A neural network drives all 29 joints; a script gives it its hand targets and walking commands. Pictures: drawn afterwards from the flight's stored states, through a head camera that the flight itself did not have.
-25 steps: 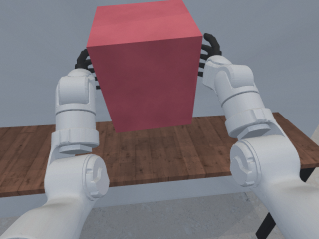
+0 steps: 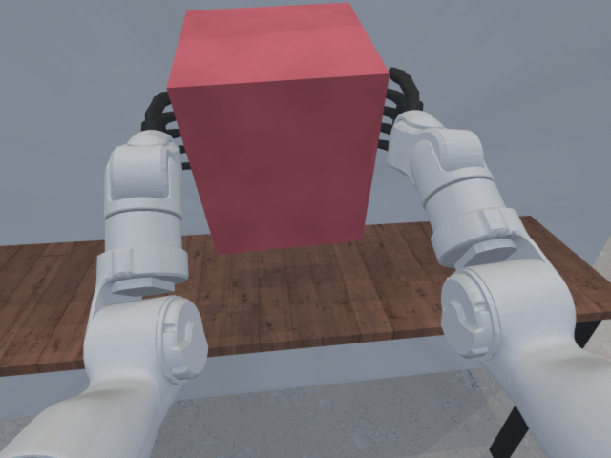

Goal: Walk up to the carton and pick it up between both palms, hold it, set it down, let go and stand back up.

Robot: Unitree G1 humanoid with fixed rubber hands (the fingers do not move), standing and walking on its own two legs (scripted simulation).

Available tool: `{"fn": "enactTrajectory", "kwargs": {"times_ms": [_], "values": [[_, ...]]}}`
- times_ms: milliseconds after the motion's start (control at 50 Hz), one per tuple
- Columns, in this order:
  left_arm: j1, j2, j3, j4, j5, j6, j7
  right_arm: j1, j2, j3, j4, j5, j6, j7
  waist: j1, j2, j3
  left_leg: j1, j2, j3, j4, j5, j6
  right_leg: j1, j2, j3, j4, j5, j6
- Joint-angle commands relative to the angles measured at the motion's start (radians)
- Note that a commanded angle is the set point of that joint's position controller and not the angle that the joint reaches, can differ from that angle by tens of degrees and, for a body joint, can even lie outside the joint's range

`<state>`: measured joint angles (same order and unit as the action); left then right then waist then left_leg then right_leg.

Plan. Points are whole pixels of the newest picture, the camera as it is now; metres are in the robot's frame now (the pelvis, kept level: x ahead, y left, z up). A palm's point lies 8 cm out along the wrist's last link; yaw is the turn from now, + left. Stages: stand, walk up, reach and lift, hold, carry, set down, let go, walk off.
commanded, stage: hold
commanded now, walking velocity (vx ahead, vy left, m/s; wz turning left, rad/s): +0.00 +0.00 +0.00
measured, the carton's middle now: (280, 133) +0.44 +0.03 +0.30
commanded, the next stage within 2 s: none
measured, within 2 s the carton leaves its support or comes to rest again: neither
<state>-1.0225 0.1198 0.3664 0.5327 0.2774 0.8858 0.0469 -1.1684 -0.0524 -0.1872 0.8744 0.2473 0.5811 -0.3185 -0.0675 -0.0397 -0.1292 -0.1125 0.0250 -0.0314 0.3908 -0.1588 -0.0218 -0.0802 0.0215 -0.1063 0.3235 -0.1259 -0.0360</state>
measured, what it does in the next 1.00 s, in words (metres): stands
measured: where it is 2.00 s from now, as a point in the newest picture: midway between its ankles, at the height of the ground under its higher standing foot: outside the picture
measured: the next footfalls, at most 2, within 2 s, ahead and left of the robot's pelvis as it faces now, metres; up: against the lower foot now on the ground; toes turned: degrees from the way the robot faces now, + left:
none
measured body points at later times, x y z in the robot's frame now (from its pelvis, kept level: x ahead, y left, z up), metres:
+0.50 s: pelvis +0.01 +0.00 +0.00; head -0.09 +0.03 +0.44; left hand +0.39 +0.18 +0.30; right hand +0.39 -0.12 +0.32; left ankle +0.04 +0.13 -0.74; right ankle +0.04 -0.09 -0.74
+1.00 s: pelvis +0.00 +0.00 +0.00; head -0.09 +0.03 +0.44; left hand +0.39 +0.18 +0.30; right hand +0.39 -0.12 +0.33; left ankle +0.04 +0.13 -0.74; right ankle +0.04 -0.09 -0.74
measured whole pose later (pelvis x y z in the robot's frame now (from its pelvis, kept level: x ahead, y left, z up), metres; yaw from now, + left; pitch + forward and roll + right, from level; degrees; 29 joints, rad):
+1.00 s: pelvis +0.00 +0.00 +0.00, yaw +0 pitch -7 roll -1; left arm -1.02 0.12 0.37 0.53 0.28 0.89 0.05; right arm -1.17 -0.05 -0.19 0.84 0.25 0.61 -0.33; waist -0.07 -0.04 -0.13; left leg -0.11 0.02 -0.03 0.39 -0.16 -0.02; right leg -0.08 0.02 -0.11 0.32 -0.13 -0.04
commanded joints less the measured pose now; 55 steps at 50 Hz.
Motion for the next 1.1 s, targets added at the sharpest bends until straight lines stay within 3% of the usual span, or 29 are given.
{"fn": "enactTrajectory", "kwargs": {"times_ms": [0, 60, 140, 340, 420, 440, 480, 520, 540, 580, 620, 680, 740, 820, 840, 860, 880, 900, 920, 960, 980, 1080], "values": [[-0.878, -0.572, -0.237, -0.094, -0.158, -0.115, -0.215, -0.840, 0.461, 0.216, -0.192, 0.126, -0.026, 0.225, -0.027, 0.134, -0.330, -0.129, -0.043, 0.004, -0.144, -0.062, -0.014, 0.241, 0.034, 0.074, -0.023, -0.005, 0.052], [-0.864, -0.559, -0.234, -0.139, -0.148, -0.114, -0.215, -0.807, 0.476, 0.246, -0.193, 0.147, -0.022, 0.222, -0.008, 0.130, -0.345, -0.125, -0.045, 0.004, -0.139, -0.024, -0.011, 0.266, 0.041, 0.076, -0.016, 0.035, 0.049], [-0.879, -0.568, -0.261, -0.150, -0.161, -0.111, -0.217, -0.808, 0.457, 0.241, -0.205, 0.147, -0.018, 0.215, -0.034, 0.148, -0.345, -0.111, -0.043, -0.001, -0.130, -0.032, -0.021, 0.252, 0.033, 0.084, -0.026, 0.024, 0.045], [-0.838, -0.570, -0.262, -0.157, -0.160, -0.101, -0.215, -0.789, 0.470, 0.263, -0.238, 0.163, -0.006, 0.202, -0.030, 0.128, -0.337, -0.083, -0.051, 0.002, -0.109, 0.043, -0.021, 0.243, 0.029, 0.089, -0.034, 0.072, 0.048], [-0.868, -0.590, -0.299, -0.250, -0.185, -0.103, -0.207, -0.798, 0.493, 0.298, -0.297, 0.201, -0.013, 0.195, -0.032, 0.142, -0.417, -0.047, -0.055, 0.002, -0.090, 0.116, -0.033, 0.272, 0.038, 0.081, -0.021, 0.125, 0.054], [-0.863, -0.592, -0.314, -0.260, -0.183, -0.100, -0.204, -0.773, 0.491, 0.300, -0.296, 0.203, -0.008, 0.193, -0.043, 0.153, -0.428, -0.039, -0.055, -0.004, -0.082, 0.143, -0.039, 0.289, 0.036, 0.085, -0.018, 0.163, 0.049], [-0.865, -0.584, -0.294, -0.246, -0.181, -0.098, -0.204, -0.780, 0.485, 0.299, -0.284, 0.197, -0.001, 0.192, -0.038, 0.144, -0.406, -0.046, -0.056, 0.001, -0.090, 0.101, -0.031, 0.266, 0.034, 0.084, -0.028, 0.114, 0.056], [-0.848, -0.587, -0.297, -0.258, -0.178, -0.096, -0.207, -0.751, 0.489, 0.304, -0.284, 0.206, 0.006, 0.190, -0.041, 0.145, -0.418, -0.029, -0.054, -0.005, -0.079, 0.155, -0.035, 0.284, 0.037, 0.083, -0.018, 0.173, 0.050], [-0.828, -0.571, -0.273, -0.217, -0.164, -0.088, -0.209, -0.754, 0.478, 0.298, -0.270, 0.202, 0.014, 0.187, -0.032, 0.134, -0.366, -0.045, -0.054, -0.002, -0.084, 0.126, -0.036, 0.270, 0.035, 0.085, -0.024, 0.139, 0.051], [-0.849, -0.581, -0.295, -0.244, -0.169, -0.088, -0.214, -0.750, 0.476, 0.293, -0.266, 0.205, 0.015, 0.190, -0.041, 0.152, -0.378, -0.047, -0.052, -0.002, -0.089, 0.138, -0.045, 0.273, 0.039, 0.079, -0.016, 0.145, 0.048], [-0.858, -0.577, -0.280, -0.242, -0.160, -0.084, -0.217, -0.752, 0.473, 0.295, -0.253, 0.212, 0.017, 0.195, -0.021, 0.153, -0.372, -0.056, -0.048, -0.002, -0.089, 0.116, -0.040, 0.273, 0.043, 0.085, -0.019, 0.121, 0.042], [-0.890, -0.587, -0.294, -0.251, -0.181, -0.092, -0.214, -0.780, 0.473, 0.285, -0.261, 0.203, 0.012, 0.198, -0.036, 0.163, -0.376, -0.062, -0.045, -0.008, -0.089, 0.110, -0.047, 0.261, 0.037, 0.088, -0.019, 0.116, 0.041], [-0.863, -0.570, -0.266, -0.204, -0.169, -0.089, -0.215, -0.782, 0.471, 0.279, -0.254, 0.193, 0.012, 0.202, -0.023, 0.142, -0.376, -0.072, -0.048, -0.002, -0.105, 0.082, -0.033, 0.276, 0.040, 0.086, -0.024, 0.101, 0.044], [-0.906, -0.586, -0.291, -0.253, -0.181, -0.098, -0.212, -0.772, 0.475, 0.270, -0.237, 0.189, 0.008, 0.206, -0.037, 0.167, -0.396, -0.076, -0.045, -0.007, -0.106, 0.071, -0.041, 0.280, 0.041, 0.081, -0.013, 0.100, 0.044], [-0.910, -0.570, -0.273, -0.236, -0.178, -0.100, -0.210, -0.785, 0.485, 0.276, -0.238, 0.186, 0.005, 0.209, -0.023, 0.148, -0.391, -0.083, -0.048, 0.000, -0.105, 0.062, -0.036, 0.278, 0.039, 0.083, -0.014, 0.088, 0.047], [-0.888, -0.573, -0.271, -0.207, -0.170, -0.097, -0.208, -0.777, 0.475, 0.262, -0.233, 0.179, 0.006, 0.209, -0.034, 0.152, -0.374, -0.089, -0.045, -0.007, -0.109, 0.053, -0.034, 0.272, 0.035, 0.086, -0.021, 0.092, 0.046], [-0.877, -0.578, -0.263, -0.193, -0.164, -0.095, -0.210, -0.793, 0.477, 0.263, -0.236, 0.179, 0.004, 0.208, -0.020, 0.152, -0.374, -0.096, -0.046, -0.002, -0.109, 0.050, -0.034, 0.277, 0.037, 0.085, -0.013, 0.086, 0.048], [-0.877, -0.573, -0.271, -0.200, -0.171, -0.098, -0.212, -0.783, 0.473, 0.260, -0.233, 0.180, 0.006, 0.208, -0.032, 0.148, -0.360, -0.086, -0.046, -0.002, -0.104, 0.067, -0.037, 0.269, 0.037, 0.085, -0.018, 0.101, 0.046], [-0.870, -0.568, -0.262, -0.197, -0.162, -0.095, -0.213, -0.779, 0.478, 0.271, -0.220, 0.177, 0.008, 0.209, -0.020, 0.144, -0.364, -0.082, -0.044, 0.001, -0.107, 0.061, -0.031, 0.274, 0.042, 0.082, -0.017, 0.095, 0.045], [-0.861, -0.586, -0.286, -0.222, -0.174, -0.097, -0.212, -0.764, 0.468, 0.270, -0.240, 0.180, 0.003, 0.207, -0.040, 0.161, -0.377, -0.070, -0.043, -0.005, -0.108, 0.085, -0.041, 0.277, 0.040, 0.081, -0.014, 0.122, 0.043], [-0.868, -0.565, -0.263, -0.217, -0.168, -0.097, -0.214, -0.765, 0.476, 0.276, -0.229, 0.184, 0.008, 0.208, -0.022, 0.140, -0.373, -0.071, -0.044, 0.000, -0.103, 0.082, -0.036, 0.280, 0.041, 0.082, -0.017, 0.110, 0.047], [-0.870, -0.586, -0.292, -0.229, -0.179, -0.099, -0.221, -0.778, 0.469, 0.278, -0.258, 0.185, 0.000, 0.203, -0.034, 0.149, -0.378, -0.067, -0.043, -0.002, -0.098, 0.090, -0.042, 0.277, 0.042, 0.085, -0.019, 0.118, 0.039]]}}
